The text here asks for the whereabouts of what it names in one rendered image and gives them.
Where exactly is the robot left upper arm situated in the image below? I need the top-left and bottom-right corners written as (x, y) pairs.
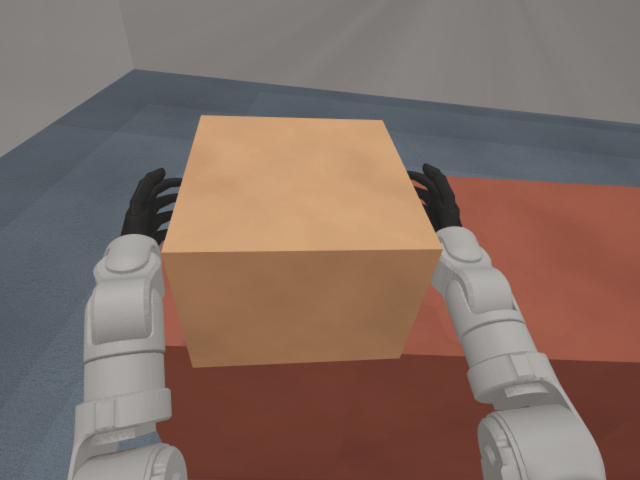
top-left (73, 443), bottom-right (188, 480)

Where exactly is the robot left hand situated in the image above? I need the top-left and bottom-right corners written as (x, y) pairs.
top-left (120, 168), bottom-right (183, 246)

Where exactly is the robot left forearm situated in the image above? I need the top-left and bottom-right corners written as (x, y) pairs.
top-left (67, 234), bottom-right (172, 480)

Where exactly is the robot right upper arm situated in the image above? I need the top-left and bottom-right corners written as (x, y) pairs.
top-left (478, 403), bottom-right (605, 480)

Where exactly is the robot right forearm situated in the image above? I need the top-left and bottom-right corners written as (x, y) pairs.
top-left (430, 226), bottom-right (606, 480)

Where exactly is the pedestal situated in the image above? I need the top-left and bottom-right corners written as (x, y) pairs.
top-left (156, 176), bottom-right (640, 480)

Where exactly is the robot right hand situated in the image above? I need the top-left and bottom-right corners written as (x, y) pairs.
top-left (407, 163), bottom-right (462, 233)

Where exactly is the carton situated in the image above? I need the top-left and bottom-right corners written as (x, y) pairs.
top-left (161, 115), bottom-right (443, 368)

